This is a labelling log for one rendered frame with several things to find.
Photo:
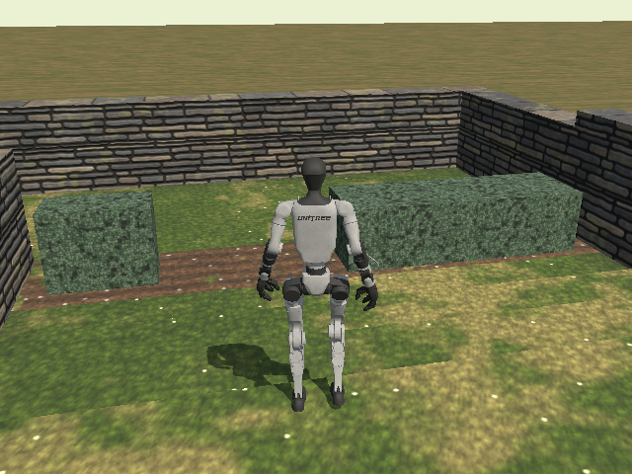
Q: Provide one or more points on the robot left forearm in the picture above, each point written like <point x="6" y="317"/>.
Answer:
<point x="267" y="264"/>

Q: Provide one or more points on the right robot thigh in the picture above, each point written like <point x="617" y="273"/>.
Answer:
<point x="339" y="294"/>

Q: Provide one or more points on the robot left hand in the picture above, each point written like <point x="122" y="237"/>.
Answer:
<point x="266" y="284"/>

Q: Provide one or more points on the right robot upper arm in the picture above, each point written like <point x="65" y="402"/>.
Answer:
<point x="347" y="211"/>

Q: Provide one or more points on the robot right shin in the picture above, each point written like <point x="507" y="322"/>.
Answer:
<point x="338" y="358"/>

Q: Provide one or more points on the left robot upper arm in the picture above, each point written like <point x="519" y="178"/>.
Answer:
<point x="283" y="210"/>

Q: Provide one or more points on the robot right forearm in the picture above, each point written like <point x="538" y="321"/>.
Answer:
<point x="363" y="267"/>

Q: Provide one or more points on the robot right hand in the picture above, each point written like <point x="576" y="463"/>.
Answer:
<point x="372" y="296"/>

